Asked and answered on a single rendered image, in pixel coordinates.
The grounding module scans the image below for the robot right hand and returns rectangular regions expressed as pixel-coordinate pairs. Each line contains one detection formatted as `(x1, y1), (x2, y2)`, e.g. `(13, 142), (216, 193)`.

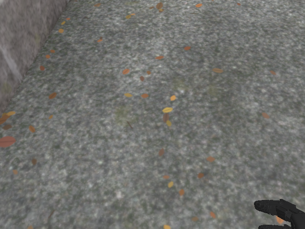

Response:
(254, 198), (305, 229)

